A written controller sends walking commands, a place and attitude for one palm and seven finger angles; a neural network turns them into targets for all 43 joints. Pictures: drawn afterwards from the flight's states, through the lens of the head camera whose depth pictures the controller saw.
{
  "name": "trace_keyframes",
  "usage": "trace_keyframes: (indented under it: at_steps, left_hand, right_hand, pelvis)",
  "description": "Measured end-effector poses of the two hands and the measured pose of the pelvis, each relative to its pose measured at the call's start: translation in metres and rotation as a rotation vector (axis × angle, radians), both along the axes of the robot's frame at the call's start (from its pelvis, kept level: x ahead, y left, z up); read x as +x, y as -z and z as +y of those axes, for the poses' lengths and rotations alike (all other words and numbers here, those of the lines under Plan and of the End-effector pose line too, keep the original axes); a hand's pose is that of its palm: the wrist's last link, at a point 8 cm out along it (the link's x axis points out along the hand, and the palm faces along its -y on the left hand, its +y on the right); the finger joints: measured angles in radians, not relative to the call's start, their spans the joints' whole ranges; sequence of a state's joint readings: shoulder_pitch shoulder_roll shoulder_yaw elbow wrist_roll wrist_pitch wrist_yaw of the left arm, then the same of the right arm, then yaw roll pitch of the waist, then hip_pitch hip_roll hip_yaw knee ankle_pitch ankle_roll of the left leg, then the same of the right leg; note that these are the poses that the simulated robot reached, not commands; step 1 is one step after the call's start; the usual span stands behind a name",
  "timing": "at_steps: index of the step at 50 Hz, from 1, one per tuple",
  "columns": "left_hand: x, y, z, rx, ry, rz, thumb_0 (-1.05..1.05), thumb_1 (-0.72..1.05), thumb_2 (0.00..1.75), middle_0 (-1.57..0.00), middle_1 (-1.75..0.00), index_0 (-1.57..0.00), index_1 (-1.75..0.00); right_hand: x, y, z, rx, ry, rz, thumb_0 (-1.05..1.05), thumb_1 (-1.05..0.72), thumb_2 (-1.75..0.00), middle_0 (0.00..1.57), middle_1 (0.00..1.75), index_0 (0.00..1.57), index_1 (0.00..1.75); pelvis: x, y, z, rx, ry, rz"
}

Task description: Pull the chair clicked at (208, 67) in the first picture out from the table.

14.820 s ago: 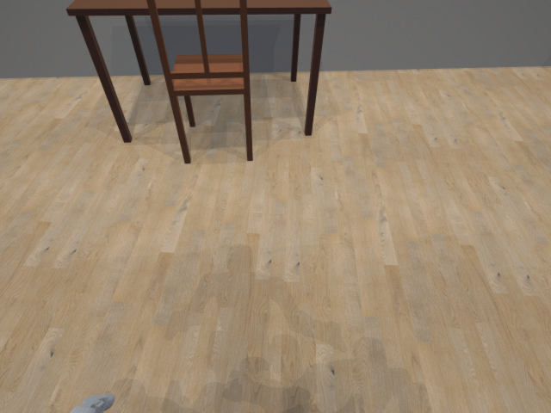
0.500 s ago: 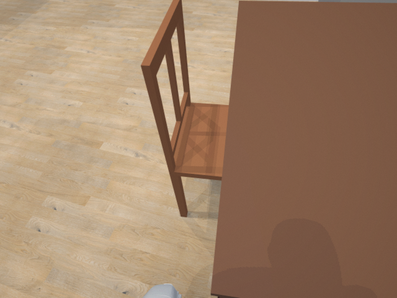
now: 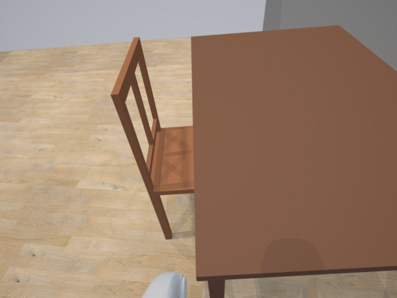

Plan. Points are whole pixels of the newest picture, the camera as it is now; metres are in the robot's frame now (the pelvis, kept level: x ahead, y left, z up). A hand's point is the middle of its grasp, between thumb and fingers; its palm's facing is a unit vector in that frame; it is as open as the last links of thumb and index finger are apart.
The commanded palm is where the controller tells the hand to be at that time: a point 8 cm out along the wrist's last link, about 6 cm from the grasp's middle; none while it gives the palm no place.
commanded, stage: take the last steps up to it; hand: left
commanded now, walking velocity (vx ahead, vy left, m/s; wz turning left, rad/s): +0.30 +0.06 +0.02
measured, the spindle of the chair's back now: (142, 112) +0.78 +0.23 -0.07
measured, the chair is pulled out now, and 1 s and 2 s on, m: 0.00 0.00 0.00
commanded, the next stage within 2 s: come to a stop and stand still in 0.32 s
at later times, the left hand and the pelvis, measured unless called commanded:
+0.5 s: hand (110, 277) +0.24 +0.26 -0.20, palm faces -0.47 -0.86 -0.21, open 7.4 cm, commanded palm none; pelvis +0.11 +0.07 -0.01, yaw -16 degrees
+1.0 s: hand (158, 216) +0.35 +0.12 -0.09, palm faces -0.38 -0.89 -0.25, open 7.6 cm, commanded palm none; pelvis +0.11 +0.06 +0.01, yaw -13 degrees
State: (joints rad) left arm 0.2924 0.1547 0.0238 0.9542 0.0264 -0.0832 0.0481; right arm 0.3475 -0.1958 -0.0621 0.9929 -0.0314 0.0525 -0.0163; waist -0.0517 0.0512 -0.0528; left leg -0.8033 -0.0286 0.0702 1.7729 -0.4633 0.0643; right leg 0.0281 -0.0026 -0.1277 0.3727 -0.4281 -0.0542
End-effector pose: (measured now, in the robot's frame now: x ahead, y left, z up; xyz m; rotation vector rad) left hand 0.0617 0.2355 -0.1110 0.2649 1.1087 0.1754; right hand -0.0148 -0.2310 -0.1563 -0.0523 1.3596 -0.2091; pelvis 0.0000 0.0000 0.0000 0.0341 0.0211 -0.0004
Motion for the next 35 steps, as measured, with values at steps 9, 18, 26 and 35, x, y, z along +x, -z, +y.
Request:
trace_keyframes:
  at_steps: [9,18,26,35]
  left_hand:
    - [-0.102,0.008,0.017,-0.032,-0.086,0.478,-0.01,0.93,0.9,-0.2,-0.3,-0.2,-0.3]
    - [-0.058,-0.017,0.038,-0.161,-0.114,0.657,0.01,0.91,0.9,-0.21,-0.3,-0.21,-0.3]
    - [0.245,0.054,0.05,0.001,0.433,0.209,0.02,0.91,0.9,-0.2,-0.3,-0.2,-0.3]
    - [0.429,-0.126,-0.136,-0.178,0.589,-0.686,0.0,0.93,0.9,-0.18,-0.3,-0.19,-0.29]
  right_hand:
    - [0.115,-0.014,0.022,-0.017,-0.098,-0.118,0.01,-0.92,-0.9,0.2,0.3,0.19,0.29]
    - [0.168,-0.025,0.052,-0.053,0.004,-0.099,0.0,-0.91,-0.9,0.21,0.3,0.2,0.3]
    - [-0.024,-0.042,0.103,-0.134,0.377,0.288,-0.01,-0.91,-0.9,0.2,0.3,0.19,0.29]
    - [-0.156,-0.06,0.17,0.121,0.493,0.606,0.01,-0.91,-0.9,0.2,0.3,0.19,0.29]
  pelvis:
    - [0.04,0.0,0.016,0.017,0.015,0.03]
    - [0.142,-0.008,0.07,-0.072,0.168,0.106]
    - [0.106,0.008,0.065,0.009,0.252,0.23]
    - [0.096,-0.002,0.043,-0.007,0.163,0.012]
